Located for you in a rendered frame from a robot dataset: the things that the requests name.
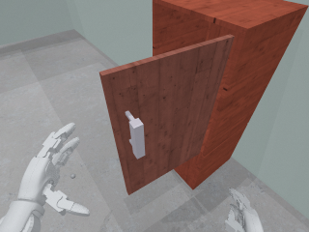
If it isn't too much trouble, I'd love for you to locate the robot left hand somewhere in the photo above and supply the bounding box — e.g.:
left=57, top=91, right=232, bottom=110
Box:
left=17, top=122, right=90, bottom=217

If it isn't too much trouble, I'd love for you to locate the robot left forearm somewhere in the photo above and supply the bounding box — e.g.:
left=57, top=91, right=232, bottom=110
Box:
left=0, top=199, right=45, bottom=232

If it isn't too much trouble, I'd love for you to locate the handle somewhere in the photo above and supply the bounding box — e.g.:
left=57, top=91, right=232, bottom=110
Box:
left=125, top=111, right=146, bottom=159

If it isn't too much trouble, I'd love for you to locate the cupboard door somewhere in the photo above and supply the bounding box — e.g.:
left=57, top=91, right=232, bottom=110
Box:
left=99, top=34, right=235, bottom=195

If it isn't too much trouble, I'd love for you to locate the robot right hand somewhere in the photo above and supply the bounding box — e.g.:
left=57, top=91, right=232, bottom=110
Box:
left=225, top=188, right=264, bottom=232

